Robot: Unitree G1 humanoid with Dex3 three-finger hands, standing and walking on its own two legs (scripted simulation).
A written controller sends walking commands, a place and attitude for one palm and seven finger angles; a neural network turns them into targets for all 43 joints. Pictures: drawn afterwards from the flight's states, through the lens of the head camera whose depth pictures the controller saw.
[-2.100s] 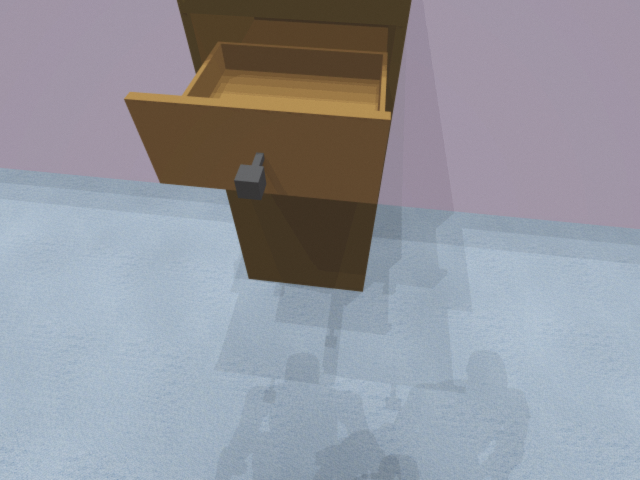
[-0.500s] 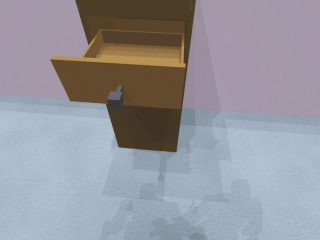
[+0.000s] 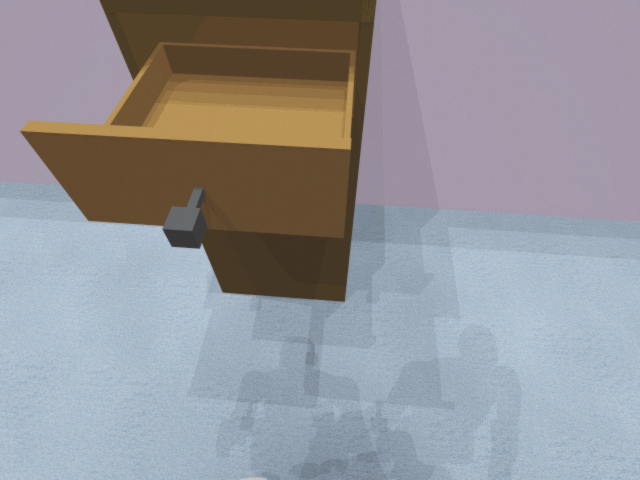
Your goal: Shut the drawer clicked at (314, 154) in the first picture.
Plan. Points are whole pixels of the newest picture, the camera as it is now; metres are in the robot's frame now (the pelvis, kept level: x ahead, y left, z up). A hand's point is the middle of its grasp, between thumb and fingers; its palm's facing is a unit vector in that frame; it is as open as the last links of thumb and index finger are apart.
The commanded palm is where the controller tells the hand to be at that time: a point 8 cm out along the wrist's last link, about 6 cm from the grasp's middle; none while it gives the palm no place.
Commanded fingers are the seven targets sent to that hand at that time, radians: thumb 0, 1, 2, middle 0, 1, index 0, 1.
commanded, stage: come to a stop and stand still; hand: left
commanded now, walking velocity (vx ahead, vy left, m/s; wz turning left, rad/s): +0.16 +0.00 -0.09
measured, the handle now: (190, 215) +0.40 +0.18 +0.10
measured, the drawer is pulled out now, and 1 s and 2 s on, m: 0.30 0.30 0.30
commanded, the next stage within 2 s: look again from close up in 1.70 s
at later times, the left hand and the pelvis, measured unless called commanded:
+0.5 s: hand out of the picture +0.10 +0.21 -0.17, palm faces +0.00 -0.96 -0.27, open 7.4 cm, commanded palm none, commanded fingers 0.00 0.90 0.90 -0.20 -0.30 -0.20 -0.30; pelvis +0.05 +0.00 +0.01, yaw -2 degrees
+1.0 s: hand out of the picture +0.07 +0.20 -0.15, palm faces -0.09 -0.96 -0.26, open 7.4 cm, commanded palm none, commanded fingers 0.00 0.90 0.90 -0.20 -0.30 -0.20 -0.30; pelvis +0.02 +0.01 +0.01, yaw -5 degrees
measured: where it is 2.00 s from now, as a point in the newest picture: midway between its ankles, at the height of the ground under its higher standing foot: outside the picture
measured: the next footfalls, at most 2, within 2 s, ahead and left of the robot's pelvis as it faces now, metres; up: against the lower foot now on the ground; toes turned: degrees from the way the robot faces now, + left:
left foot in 0.10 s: +0.13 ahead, +0.11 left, +0.00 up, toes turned +3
